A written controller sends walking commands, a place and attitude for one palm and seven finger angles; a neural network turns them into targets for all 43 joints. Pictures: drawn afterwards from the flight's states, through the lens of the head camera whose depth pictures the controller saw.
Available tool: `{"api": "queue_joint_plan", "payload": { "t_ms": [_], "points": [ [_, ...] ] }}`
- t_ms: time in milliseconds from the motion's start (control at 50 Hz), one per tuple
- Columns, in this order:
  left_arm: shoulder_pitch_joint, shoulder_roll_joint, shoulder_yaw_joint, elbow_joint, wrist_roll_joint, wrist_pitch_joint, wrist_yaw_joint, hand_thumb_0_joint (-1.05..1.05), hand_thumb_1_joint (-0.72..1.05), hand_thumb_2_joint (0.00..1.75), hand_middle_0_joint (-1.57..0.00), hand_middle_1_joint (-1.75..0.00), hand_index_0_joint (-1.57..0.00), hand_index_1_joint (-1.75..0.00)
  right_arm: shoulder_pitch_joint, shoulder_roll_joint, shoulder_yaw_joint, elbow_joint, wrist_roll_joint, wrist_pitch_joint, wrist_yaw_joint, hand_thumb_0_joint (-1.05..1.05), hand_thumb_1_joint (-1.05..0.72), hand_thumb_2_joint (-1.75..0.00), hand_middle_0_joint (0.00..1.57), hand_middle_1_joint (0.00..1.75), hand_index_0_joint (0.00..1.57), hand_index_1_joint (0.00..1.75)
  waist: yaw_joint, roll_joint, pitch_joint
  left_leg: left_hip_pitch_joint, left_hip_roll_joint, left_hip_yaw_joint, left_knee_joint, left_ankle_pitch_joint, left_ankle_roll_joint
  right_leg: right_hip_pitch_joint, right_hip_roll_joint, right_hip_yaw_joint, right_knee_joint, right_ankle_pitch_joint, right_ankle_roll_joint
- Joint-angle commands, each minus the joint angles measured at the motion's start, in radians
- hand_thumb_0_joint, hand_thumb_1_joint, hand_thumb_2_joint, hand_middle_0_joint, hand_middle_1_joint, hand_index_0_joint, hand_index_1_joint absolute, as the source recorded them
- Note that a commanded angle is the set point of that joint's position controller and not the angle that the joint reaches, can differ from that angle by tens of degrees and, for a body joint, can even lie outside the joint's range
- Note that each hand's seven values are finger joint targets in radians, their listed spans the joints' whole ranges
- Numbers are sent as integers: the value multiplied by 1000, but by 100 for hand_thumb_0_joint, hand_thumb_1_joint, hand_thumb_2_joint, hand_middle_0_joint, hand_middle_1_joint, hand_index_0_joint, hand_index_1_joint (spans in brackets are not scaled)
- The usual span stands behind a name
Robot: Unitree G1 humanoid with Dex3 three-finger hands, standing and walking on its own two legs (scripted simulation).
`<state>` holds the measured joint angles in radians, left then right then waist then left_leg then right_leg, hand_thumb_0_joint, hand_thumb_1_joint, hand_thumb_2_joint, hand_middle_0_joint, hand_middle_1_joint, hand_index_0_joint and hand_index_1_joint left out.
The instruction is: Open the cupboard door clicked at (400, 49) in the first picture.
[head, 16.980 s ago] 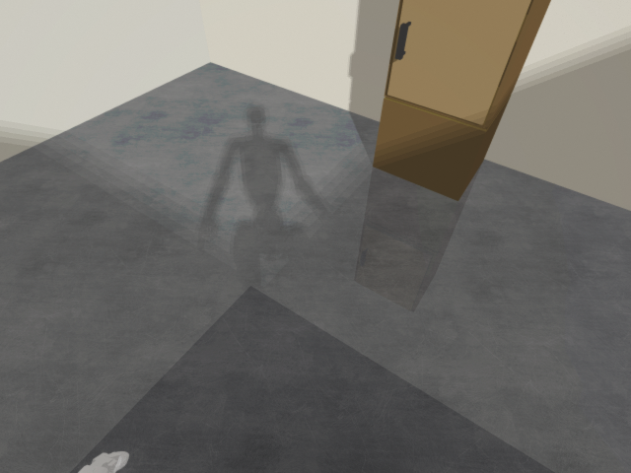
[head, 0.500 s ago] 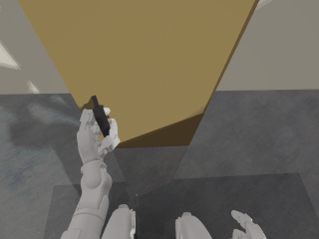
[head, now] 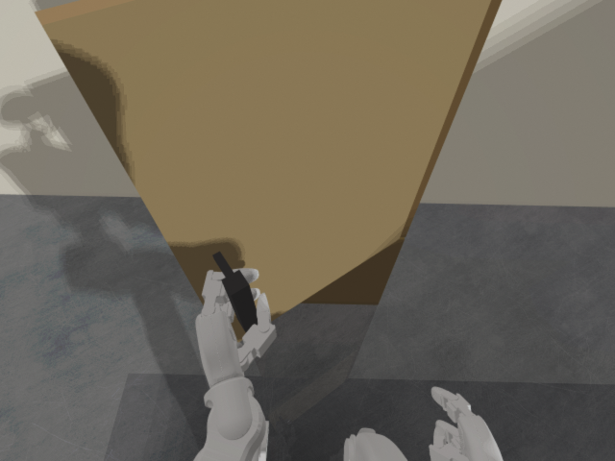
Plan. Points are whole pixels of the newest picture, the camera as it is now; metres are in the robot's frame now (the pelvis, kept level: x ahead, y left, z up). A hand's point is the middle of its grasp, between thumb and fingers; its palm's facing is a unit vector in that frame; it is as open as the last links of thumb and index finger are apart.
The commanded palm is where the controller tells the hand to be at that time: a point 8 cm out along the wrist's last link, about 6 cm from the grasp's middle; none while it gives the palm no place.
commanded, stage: pull the door open along its arc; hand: left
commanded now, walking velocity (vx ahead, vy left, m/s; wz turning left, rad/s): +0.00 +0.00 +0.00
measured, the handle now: (235, 292) +0.33 +0.11 +0.01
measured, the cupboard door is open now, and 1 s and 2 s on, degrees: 36 36 40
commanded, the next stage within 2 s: open thumb and fingers to let go in 0.02 s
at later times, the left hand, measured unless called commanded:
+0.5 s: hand (266, 327) +0.29 +0.07 +0.01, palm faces +0.37 -0.93 -0.04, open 9.6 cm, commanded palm +0.24 +0.11 +0.01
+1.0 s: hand (263, 329) +0.28 +0.07 +0.01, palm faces +0.29 -0.96 -0.03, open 14.6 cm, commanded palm +0.23 +0.10 +0.01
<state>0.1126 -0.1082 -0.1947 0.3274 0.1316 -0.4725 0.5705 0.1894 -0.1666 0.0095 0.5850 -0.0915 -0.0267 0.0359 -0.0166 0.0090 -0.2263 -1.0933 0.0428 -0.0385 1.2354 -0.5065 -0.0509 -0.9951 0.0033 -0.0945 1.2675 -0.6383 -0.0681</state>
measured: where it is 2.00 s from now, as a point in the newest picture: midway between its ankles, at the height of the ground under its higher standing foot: outside the picture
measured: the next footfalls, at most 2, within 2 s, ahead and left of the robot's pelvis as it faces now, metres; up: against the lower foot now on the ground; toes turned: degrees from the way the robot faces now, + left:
none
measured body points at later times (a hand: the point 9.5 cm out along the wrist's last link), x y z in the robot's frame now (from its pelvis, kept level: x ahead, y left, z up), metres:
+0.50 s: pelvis +0.00 -0.01 -0.01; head +0.09 -0.03 +0.43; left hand +0.26 +0.12 +0.01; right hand +0.18 -0.22 -0.12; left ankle +0.04 +0.15 -0.63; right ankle -0.02 -0.08 -0.63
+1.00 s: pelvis -0.01 +0.01 -0.01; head +0.07 +0.01 +0.44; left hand +0.26 +0.12 +0.01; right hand +0.18 -0.19 -0.11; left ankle +0.04 +0.15 -0.63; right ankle -0.02 -0.08 -0.63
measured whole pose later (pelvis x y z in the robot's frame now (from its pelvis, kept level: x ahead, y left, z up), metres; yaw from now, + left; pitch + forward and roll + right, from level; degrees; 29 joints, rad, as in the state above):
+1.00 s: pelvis -0.01 +0.01 -0.01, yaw +0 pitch +21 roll -1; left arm 0.11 -0.10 -0.25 0.27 0.13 -0.40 0.57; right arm 0.16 -0.16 0.02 0.57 -0.09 -0.07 0.02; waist -0.01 0.03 -0.23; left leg -1.13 0.03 -0.05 1.29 -0.52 -0.04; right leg -1.02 0.00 -0.10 1.30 -0.64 -0.05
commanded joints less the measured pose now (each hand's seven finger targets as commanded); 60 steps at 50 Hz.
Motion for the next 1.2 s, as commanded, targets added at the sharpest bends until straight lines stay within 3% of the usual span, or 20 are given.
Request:
{"api": "queue_joint_plan", "payload": {
  "t_ms": [0,80,100,160,240,280,360,500,540,700,800,900,1020,1040,1060,1100,1140,1180],
  "points": [
    [78,-147,-98,-255,28,-37,-9,0,90,90,-40,-135,-40,-135,-86,-75,-30,-164,9,-80,-2,0,-90,-90,20,30,20,30,3,-64,-262,215,-64,24,-87,215,57,183,-11,77,-228,467,52],
    [-63,-93,-43,-246,26,-23,17,0,90,90,-40,-135,-40,-135,-90,-80,-26,-142,7,-88,-16,0,-90,-90,20,30,20,30,-26,-91,-196,168,-67,13,-52,147,56,126,-28,114,-251,391,69],
    [-166,-54,-9,-241,27,-27,30,0,90,90,-40,-135,-40,-135,-82,-82,-27,-128,4,-86,-23,0,-90,-90,20,30,20,30,-39,-95,-178,147,-64,7,-39,140,58,106,-26,116,-245,364,68],
    [-136,-65,0,-209,25,-37,28,0,69,81,-38,-133,-38,-133,-88,-81,-29,-128,3,-90,-25,0,-90,-90,20,30,20,30,-25,-98,-226,142,-68,7,-27,143,57,121,-35,133,-238,380,73],
    [-95,-67,-10,-252,15,-32,11,0,41,69,-36,-130,-36,-130,-65,-84,-37,-146,4,-86,-24,0,-90,-90,20,30,20,30,-10,-78,-309,165,-69,15,-32,197,56,193,-44,141,-224,512,80],
    [-95,-74,-26,-255,7,-21,0,0,27,63,-35,-128,-35,-128,-59,-84,-36,-148,7,-83,-25,0,-90,-90,20,30,20,30,-28,-107,-301,155,-68,15,-27,192,57,213,-52,158,-239,552,92],
    [-78,-45,-7,-270,-4,-12,-11,0,-1,51,-33,-125,-33,-125,-50,-87,-37,-148,9,-75,-30,0,-90,-90,20,30,20,30,-28,-132,-293,132,-66,9,-27,197,54,243,-59,172,-238,598,98],
    [-92,-47,-11,-259,6,-34,-14,0,-50,30,-30,-120,-30,-120,-58,-92,-40,-143,9,-81,-30,0,-90,-90,20,30,20,30,-26,-114,-249,129,-63,1,-29,175,57,178,-45,144,-228,488,82],
    [-98,-45,-8,-262,8,-43,-9,0,-50,30,-30,-120,-30,-120,-57,-92,-41,-139,7,-84,-29,0,-90,-90,20,30,20,30,-22,-102,-267,137,-64,5,-28,172,57,167,-44,140,-223,467,81],
    [-114,-82,-39,-257,20,-22,13,0,-50,30,-23,-80,-23,-80,-53,-96,-42,-151,8,-87,-29,0,-90,-90,20,30,20,30,-18,-73,-296,192,-63,13,-47,194,64,131,-18,87,-207,407,59],
    [-91,-86,-33,-252,9,2,20,0,-50,30,-19,-55,-19,-55,-58,-95,-39,-157,10,-85,-29,0,-90,-90,20,30,20,30,-12,-88,-273,200,-62,10,-64,192,62,133,-9,73,-215,384,54],
    [-121,-113,-48,-255,18,14,35,0,-50,30,-15,-30,-15,-30,-76,-93,-33,-156,10,-87,-23,0,-90,-90,20,30,20,30,-10,-41,-254,222,-57,4,-73,186,59,81,4,46,-200,320,42],
    [-137,-145,-67,-246,25,30,44,0,-50,30,-15,-30,-15,-30,-92,-92,-27,-157,10,-89,-12,0,-90,-90,20,30,20,30,-9,-35,-249,232,-55,-5,-81,175,56,51,11,25,-186,278,35],
    [-147,-3,-283,-280,130,-19,-163,0,-50,30,-15,-30,-15,-30,-17,-144,-37,-157,21,-74,-1,0,-90,-90,20,30,20,30,-125,-59,-176,217,-52,1,-43,166,73,-10,-11,63,-182,323,41],
    [-194,40,-226,-339,82,-72,-264,0,-50,30,-15,-30,-15,-30,-27,-131,-50,-176,27,-61,1,0,-90,-90,20,30,20,30,-86,-40,-224,204,-55,1,-29,170,79,24,-18,77,-170,349,34],
    [-197,94,-206,-393,37,-121,-383,0,-50,30,-15,-30,-15,-30,-34,-136,-53,-202,33,-54,-4,0,-90,-90,20,30,20,30,-68,4,-295,212,-60,2,-14,188,84,53,-19,90,-139,378,26],
    [-122,64,-209,-412,-40,-138,-475,0,-50,30,-15,-30,-15,-30,-44,-133,-51,-234,51,-52,-5,0,-90,-90,20,30,20,30,-53,10,-313,240,-60,0,-16,179,84,36,-15,85,-139,345,25],
    [-99,16,-205,-420,-120,-113,-495,0,-50,30,-15,-30,-15,-30,-54,-135,-46,-264,67,-50,-8,0,-90,-90,20,30,20,30,-50,1,-270,248,-56,-4,-38,127,81,12,-6,69,-163,261,26]
  ]
}}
